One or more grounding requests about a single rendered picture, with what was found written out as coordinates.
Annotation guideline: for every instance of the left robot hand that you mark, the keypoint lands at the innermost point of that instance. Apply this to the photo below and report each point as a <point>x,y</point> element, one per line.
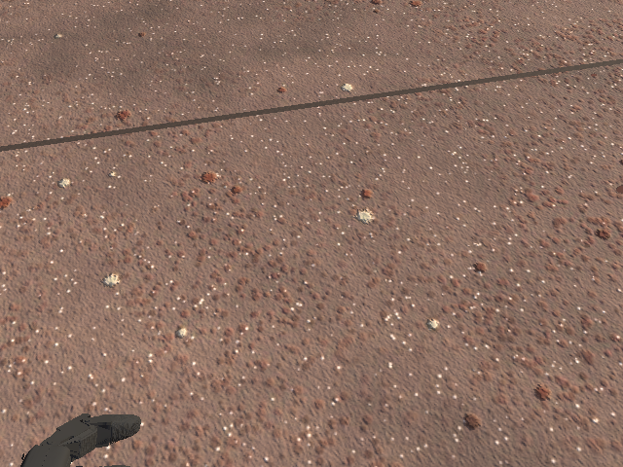
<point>79,436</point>

